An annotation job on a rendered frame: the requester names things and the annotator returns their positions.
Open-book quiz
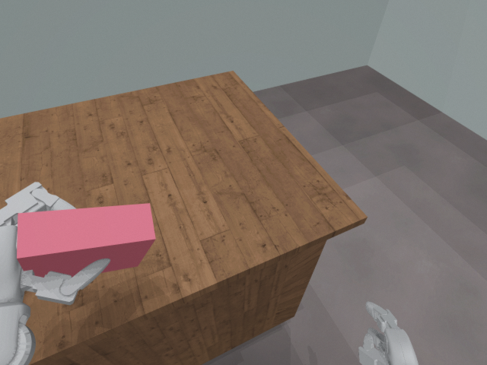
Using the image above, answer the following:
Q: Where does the table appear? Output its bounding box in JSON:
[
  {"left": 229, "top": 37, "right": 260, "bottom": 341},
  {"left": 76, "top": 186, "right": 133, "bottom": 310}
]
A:
[{"left": 0, "top": 71, "right": 368, "bottom": 365}]

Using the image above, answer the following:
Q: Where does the right robot hand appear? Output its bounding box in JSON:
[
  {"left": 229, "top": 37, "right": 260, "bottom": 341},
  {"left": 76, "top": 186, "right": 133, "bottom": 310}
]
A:
[{"left": 358, "top": 301, "right": 419, "bottom": 365}]

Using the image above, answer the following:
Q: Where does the sponge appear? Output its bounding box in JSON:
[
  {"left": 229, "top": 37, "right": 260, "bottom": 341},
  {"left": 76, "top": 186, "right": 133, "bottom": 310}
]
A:
[{"left": 17, "top": 203, "right": 156, "bottom": 278}]

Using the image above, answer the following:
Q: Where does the robot left forearm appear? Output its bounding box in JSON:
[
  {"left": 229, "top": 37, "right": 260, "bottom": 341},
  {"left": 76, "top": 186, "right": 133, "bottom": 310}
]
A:
[{"left": 0, "top": 302, "right": 36, "bottom": 365}]

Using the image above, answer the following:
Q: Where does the left robot hand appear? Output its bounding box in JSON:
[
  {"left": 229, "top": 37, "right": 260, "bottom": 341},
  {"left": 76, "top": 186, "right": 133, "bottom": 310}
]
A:
[{"left": 0, "top": 182, "right": 110, "bottom": 305}]

